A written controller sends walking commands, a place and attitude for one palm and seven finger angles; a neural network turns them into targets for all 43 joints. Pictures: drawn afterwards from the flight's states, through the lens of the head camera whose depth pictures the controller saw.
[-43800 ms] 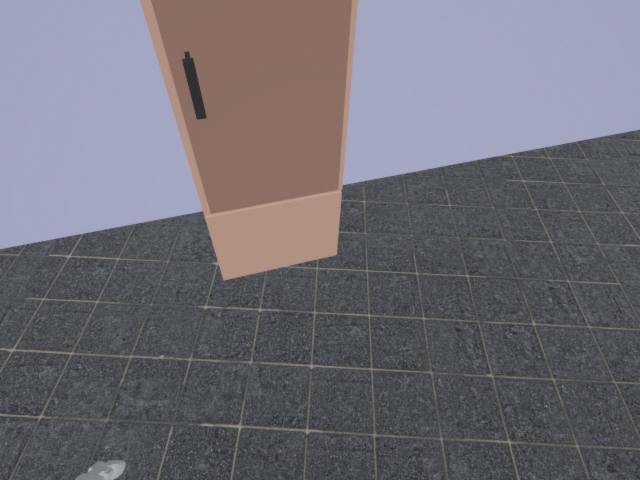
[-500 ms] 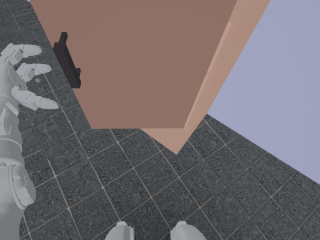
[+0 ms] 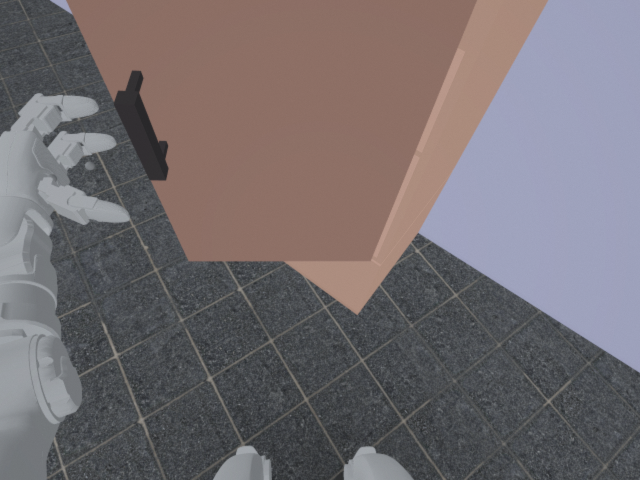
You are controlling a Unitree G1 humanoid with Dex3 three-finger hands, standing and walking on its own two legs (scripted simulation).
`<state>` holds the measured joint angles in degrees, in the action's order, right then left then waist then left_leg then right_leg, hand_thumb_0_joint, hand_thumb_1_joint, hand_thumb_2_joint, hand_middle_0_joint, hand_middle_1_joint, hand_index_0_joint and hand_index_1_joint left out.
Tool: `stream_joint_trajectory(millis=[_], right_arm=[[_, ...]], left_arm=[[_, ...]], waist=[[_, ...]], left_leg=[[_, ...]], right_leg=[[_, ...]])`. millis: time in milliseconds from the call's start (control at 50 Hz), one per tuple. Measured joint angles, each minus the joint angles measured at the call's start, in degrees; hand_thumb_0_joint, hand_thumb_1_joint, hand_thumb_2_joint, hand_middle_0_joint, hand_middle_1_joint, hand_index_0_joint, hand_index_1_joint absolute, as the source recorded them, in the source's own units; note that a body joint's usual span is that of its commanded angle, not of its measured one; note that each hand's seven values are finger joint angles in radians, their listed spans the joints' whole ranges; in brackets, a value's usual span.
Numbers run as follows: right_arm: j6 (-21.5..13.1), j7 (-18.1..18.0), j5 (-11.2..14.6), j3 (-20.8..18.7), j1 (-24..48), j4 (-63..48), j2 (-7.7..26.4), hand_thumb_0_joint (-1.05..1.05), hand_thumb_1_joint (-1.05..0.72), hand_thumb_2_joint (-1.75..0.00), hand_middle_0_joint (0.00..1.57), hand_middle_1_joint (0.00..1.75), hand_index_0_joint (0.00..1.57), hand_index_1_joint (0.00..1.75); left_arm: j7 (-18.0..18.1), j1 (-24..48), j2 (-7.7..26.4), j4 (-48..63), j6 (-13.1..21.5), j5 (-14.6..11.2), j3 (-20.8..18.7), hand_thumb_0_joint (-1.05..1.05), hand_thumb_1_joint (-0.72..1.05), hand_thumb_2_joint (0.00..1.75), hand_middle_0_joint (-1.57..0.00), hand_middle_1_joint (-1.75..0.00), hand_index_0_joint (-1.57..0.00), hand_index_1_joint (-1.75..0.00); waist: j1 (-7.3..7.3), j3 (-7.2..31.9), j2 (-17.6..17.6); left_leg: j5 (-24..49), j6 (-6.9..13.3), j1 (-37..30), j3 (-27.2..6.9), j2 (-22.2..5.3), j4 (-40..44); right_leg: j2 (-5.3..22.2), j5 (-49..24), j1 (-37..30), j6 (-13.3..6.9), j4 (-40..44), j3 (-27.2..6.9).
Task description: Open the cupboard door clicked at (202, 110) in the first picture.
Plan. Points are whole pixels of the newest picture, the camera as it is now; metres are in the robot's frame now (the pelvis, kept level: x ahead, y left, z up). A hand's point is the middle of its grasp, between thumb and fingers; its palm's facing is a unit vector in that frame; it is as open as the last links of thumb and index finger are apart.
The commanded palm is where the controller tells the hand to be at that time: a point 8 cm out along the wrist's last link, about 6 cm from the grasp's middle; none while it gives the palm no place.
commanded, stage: move the hooked fingers beside the handle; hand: left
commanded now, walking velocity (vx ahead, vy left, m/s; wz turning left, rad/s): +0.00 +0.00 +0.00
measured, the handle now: (147, 128) +0.54 +0.21 +0.09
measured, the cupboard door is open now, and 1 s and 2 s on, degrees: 39 39 40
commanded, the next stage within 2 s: slide the fingers in behind the handle in 0.34 s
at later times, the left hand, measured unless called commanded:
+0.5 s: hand (87, 166) +0.47 +0.26 +0.09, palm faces +0.05 -1.00 -0.02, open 14.0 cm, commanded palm +0.44 +0.30 +0.09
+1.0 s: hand (116, 163) +0.47 +0.23 +0.09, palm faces +0.03 -1.00 -0.01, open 14.0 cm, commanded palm +0.44 +0.27 +0.09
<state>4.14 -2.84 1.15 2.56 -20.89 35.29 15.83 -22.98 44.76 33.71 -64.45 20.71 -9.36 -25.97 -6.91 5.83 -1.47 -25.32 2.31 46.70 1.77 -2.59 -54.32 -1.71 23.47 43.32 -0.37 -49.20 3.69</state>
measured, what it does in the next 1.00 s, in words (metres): stands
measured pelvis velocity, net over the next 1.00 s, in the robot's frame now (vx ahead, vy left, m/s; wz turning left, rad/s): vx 0.01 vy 0.00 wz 0.00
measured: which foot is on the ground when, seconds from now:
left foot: down 0.00-1.00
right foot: down 0.00-1.00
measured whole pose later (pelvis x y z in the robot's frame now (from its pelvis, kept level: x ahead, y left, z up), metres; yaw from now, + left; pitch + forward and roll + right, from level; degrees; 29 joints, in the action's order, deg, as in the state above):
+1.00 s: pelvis +0.01 +0.00 +0.00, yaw +0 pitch +18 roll -3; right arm 4.3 -2.0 1.0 1.9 -21.8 35.3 15.3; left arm -19.6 43.5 30.2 -61.6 20.3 -9.3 -23.7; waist -7.0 6.3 -1.7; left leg -25.8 2.2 46.3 2.0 -2.6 -54.2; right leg -1.9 23.9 43.1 -0.4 -49.2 3.3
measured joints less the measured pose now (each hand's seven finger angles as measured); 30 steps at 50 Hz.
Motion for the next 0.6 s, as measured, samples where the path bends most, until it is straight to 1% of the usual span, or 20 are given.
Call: stream_joint_trajectory(millis=[100,180,260,400,500,600], right_arm=[[-0.1,-0.2,0.1,0.1,-0.3,-0.5,0.2,0.0,-0.91,-0.9,0.2,0.3,0.2,0.3],[-0.1,-0.3,0.2,-0.1,-0.8,-0.1,0.5,0.0,-0.91,-0.9,0.2,0.3,0.2,0.3],[-0.1,-0.6,0.3,0.0,-0.9,0.4,0.9,0.01,-0.91,-0.9,0.2,0.3,0.2,0.3],[-0.2,-0.6,0.1,-0.4,-1.0,0.5,1.1,0.01,-0.91,-0.9,0.2,0.3,0.2,0.3],[-0.2,-0.6,0.1,-0.2,-1.1,0.1,1.0,0.01,-0.91,-0.9,0.2,0.3,0.2,0.3],[-0.1,-0.3,0.1,-0.3,-1.2,0.3,0.5,0.01,-0.91,-0.9,0.2,0.3,0.2,0.3]], left_arm=[[-0.5,0.0,1.8,-1.3,-0.3,0.5,-1.2,-0.01,-0.5,0.3,-0.3,-1.2,-0.3,-1.2],[-1.4,0.0,2.2,-1.1,0.4,-0.4,-1.0,-0.01,-0.5,0.3,-0.3,-1.2,-0.3,-1.2],[-2.2,1.2,2.9,-2.3,-0.3,-0.4,-0.5,-0.01,-0.5,0.3,-0.3,-1.2,-0.3,-1.2],[-2.2,0.9,2.8,-1.3,-0.1,-0.2,-1.4,-0.01,-0.5,0.3,-0.3,-1.2,-0.3,-1.2],[-1.7,1.3,3.4,-1.8,-0.8,0.2,-1.0,-0.01,-0.5,0.3,-0.3,-1.2,-0.3,-1.2],[-1.5,0.8,1.9,-0.3,-0.3,-0.5,-0.2,-0.01,-0.5,0.3,-0.3,-1.2,-0.29,-1.2]], waist=[[-0.44,-0.2,0.0],[-0.17,-0.3,0.1],[-0.33,-0.5,0.2],[-0.64,-0.3,0.3],[-0.91,-0.4,0.2],[-0.54,-0.2,0.2]], left_leg=[[0.0,-0.2,0.2,0.0,-0.2,-0.1],[0.1,-0.3,0.4,-0.2,-0.3,-0.2],[0.1,-0.4,1.0,-0.6,-0.3,-0.5],[0.1,-0.5,1.5,-0.4,-0.4,-0.6],[0.0,-0.4,1.7,-0.5,-0.4,-0.7],[-0.1,-0.3,1.4,-0.3,-0.4,-0.5]], right_leg=[[-0.2,0.0,0.3,-0.2,-0.2,0.0],[-0.3,0.0,0.5,-0.4,-0.3,0.1],[-0.3,0.0,0.8,-0.5,-0.5,0.5],[-0.5,-0.1,1.4,-0.5,-0.5,0.4],[-0.5,0.0,1.6,-0.5,-0.5,0.4],[-0.4,0.0,1.3,-0.3,-0.3,0.2]])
